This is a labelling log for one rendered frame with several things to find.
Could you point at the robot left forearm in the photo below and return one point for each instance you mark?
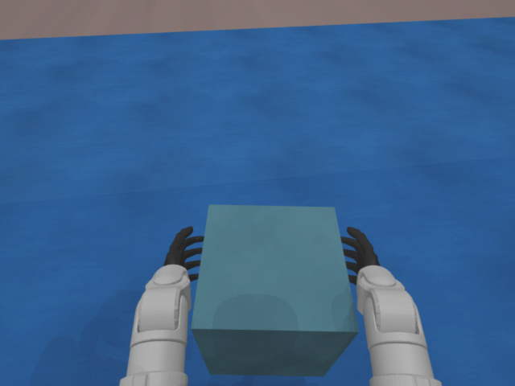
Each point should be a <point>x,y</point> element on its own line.
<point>159,336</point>

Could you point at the right robot hand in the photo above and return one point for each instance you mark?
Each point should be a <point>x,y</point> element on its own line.
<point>364,254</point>

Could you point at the robot right forearm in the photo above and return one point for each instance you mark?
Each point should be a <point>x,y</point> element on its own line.
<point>394,333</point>

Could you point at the carton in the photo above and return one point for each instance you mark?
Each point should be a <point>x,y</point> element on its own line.
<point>273,296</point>

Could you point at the left robot hand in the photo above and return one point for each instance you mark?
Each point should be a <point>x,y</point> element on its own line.
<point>177,255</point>

